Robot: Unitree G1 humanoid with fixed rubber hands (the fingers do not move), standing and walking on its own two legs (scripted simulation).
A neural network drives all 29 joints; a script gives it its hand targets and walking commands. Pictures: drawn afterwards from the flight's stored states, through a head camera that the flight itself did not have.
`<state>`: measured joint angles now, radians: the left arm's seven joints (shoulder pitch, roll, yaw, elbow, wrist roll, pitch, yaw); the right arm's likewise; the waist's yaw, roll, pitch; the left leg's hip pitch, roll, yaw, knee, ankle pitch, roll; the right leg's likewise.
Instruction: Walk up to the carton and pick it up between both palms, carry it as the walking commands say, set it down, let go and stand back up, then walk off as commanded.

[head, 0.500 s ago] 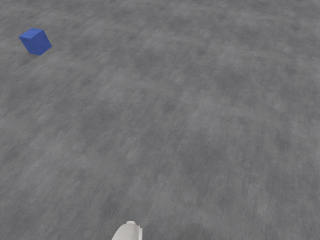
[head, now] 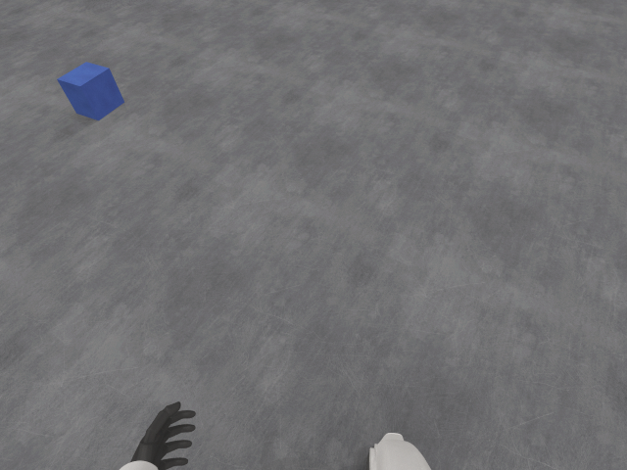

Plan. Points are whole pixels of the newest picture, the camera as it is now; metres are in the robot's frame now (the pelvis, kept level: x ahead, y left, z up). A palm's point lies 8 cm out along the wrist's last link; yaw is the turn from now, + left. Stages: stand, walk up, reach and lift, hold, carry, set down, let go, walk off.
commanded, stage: walk up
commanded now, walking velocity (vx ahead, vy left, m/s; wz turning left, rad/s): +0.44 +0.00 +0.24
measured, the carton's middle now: (92, 91) +2.14 +1.16 -0.67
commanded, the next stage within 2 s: none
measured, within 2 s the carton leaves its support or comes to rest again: neither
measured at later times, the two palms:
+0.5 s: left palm out of the picture +0.15 +0.23 -0.12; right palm (438, 283) +0.43 -0.23 -0.11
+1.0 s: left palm (157, 167) +0.76 +0.32 -0.09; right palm (401, 277) +0.46 -0.17 -0.13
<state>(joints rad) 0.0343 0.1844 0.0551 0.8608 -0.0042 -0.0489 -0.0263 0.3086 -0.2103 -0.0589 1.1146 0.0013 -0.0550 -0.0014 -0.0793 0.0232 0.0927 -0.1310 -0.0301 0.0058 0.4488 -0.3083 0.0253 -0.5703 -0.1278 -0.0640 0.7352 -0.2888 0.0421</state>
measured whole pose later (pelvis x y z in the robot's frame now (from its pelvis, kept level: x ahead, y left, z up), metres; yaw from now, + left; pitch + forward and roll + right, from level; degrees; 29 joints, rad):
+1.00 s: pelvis +0.58 +0.07 -0.01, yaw +9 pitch +1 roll +0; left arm -0.01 0.23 0.04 0.85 -0.02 -0.04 -0.03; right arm 0.53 -0.23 -0.04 1.15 0.00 -0.07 0.00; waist -0.13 0.02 0.02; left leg 0.07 0.02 0.04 0.32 -0.40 -0.01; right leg -0.47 -0.06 -0.10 0.53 -0.17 0.02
